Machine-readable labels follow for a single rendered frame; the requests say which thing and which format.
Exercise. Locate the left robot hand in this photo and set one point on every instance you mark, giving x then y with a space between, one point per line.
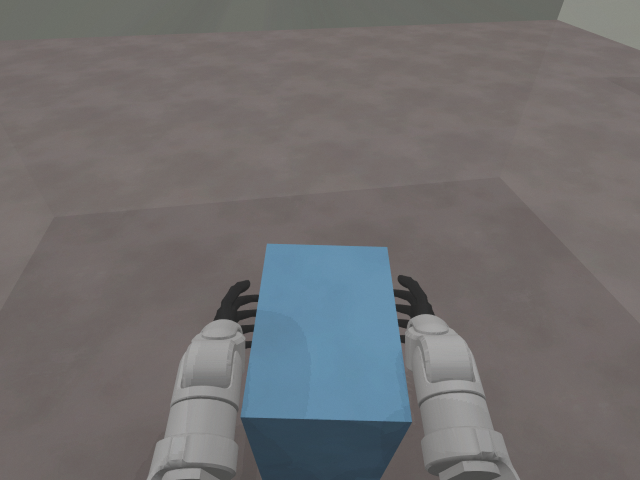
231 302

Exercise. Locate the left robot forearm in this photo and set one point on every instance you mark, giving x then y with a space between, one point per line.
199 438

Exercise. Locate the carton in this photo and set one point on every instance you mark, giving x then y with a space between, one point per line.
326 395

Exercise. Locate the right robot hand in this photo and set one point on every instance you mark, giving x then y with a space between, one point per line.
416 297

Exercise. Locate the right robot forearm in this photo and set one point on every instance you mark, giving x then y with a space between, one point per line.
459 440

